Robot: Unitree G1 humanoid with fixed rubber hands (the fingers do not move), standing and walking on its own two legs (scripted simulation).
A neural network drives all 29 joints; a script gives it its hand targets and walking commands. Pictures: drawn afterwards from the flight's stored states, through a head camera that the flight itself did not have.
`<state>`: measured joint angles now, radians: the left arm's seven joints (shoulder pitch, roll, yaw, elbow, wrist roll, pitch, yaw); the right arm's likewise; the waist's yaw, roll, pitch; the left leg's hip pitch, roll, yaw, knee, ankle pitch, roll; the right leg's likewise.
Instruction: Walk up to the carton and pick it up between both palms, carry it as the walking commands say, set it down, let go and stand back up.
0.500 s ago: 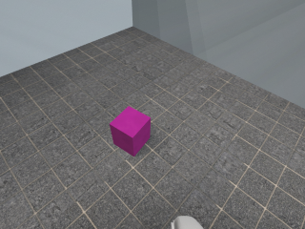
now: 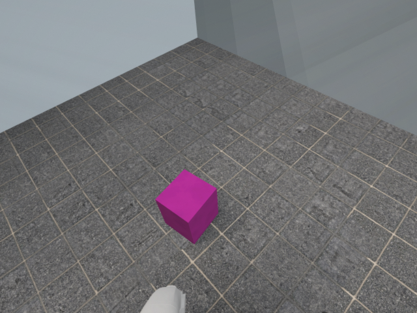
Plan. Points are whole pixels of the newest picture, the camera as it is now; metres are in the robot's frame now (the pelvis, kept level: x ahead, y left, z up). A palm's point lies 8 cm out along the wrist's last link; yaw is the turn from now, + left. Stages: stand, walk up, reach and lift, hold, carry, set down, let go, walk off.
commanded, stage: walk up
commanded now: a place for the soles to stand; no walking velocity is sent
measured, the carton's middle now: (189, 206) +0.67 +0.16 -0.66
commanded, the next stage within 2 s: none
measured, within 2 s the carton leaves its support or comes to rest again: neither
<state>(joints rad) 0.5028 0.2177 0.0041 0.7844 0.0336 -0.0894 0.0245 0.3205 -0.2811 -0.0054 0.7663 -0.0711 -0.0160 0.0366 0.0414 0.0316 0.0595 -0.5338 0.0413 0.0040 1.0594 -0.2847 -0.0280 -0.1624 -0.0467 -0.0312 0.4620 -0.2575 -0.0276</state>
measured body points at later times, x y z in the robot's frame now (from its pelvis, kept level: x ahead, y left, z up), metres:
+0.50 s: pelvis +0.14 +0.10 -0.01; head +0.15 +0.11 +0.44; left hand +0.17 +0.36 -0.14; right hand +0.20 -0.16 -0.13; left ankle +0.19 +0.15 -0.75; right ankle +0.17 -0.05 -0.67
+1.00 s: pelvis +0.19 +0.11 -0.01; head +0.22 +0.10 +0.43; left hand +0.28 +0.35 -0.14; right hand +0.25 -0.14 -0.16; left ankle +0.19 +0.26 -0.74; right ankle +0.24 +0.00 -0.75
